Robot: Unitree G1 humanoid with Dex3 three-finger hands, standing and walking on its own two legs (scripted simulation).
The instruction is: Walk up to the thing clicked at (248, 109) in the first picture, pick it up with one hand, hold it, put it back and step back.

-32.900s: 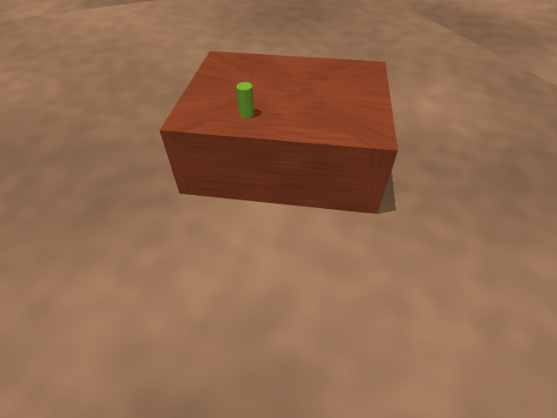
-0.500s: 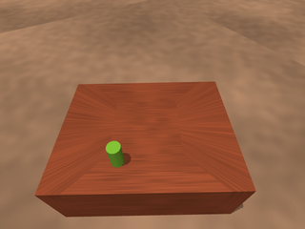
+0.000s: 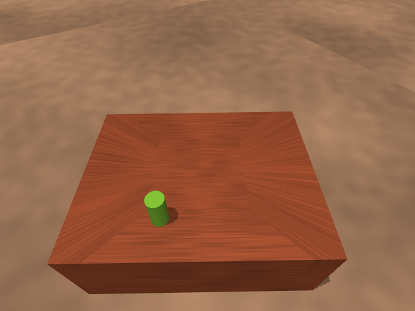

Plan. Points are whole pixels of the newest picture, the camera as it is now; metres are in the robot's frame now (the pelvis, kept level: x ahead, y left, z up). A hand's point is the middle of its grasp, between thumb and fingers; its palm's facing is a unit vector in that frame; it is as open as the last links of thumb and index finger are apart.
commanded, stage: stand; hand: left
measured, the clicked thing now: (157, 209) +0.52 +0.21 -0.33
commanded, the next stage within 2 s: step back in 0.38 s
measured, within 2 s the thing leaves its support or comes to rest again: neither
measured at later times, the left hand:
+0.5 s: hand out of the picture +0.05 +0.27 -0.16, palm faces +0.00 -0.93 -0.37, open 7.4 cm
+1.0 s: hand out of the picture +0.02 +0.31 -0.18, palm faces +0.02 -0.93 -0.37, open 7.4 cm
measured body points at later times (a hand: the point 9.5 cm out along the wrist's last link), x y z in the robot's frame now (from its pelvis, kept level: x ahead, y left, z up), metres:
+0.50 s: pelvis -0.02 +0.00 -0.01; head +0.02 +0.01 +0.44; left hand +0.05 +0.32 -0.14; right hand +0.06 -0.30 -0.14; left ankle +0.01 +0.14 -0.75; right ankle -0.03 -0.13 -0.75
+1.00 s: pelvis -0.11 +0.04 -0.03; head -0.03 +0.08 +0.41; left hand +0.02 +0.36 -0.16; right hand -0.04 -0.27 -0.14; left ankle -0.14 +0.14 -0.75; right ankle -0.07 -0.11 -0.71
